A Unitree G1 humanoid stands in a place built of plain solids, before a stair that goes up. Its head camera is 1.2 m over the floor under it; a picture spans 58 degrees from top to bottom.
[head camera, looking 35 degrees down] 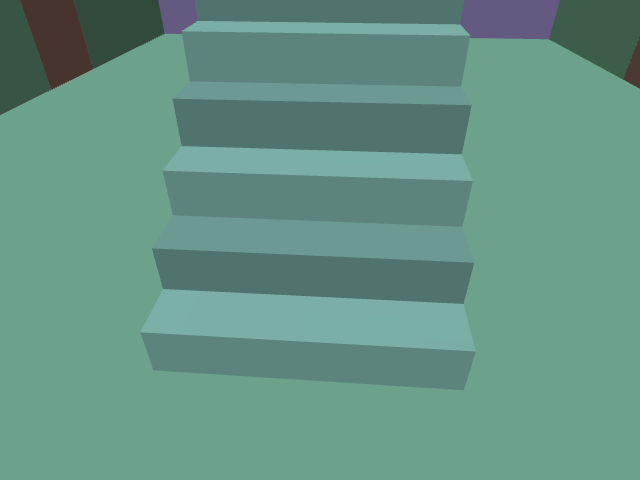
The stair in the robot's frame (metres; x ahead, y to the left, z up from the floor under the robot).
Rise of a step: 0.18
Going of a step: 0.19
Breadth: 1.03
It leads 4 degrees to the right of straight ahead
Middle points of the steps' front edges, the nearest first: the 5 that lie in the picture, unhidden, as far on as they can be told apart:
0.91 0.05 0.19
1.10 0.03 0.37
1.30 0.02 0.55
1.49 0.00 0.74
1.69 -0.01 0.92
